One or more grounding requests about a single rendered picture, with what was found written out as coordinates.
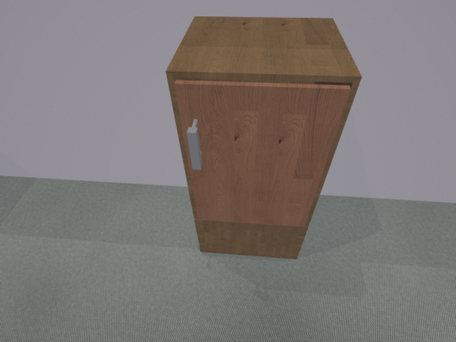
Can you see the handle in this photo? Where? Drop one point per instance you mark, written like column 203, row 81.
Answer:
column 194, row 146

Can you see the cupboard door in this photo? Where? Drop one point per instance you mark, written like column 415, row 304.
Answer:
column 264, row 147

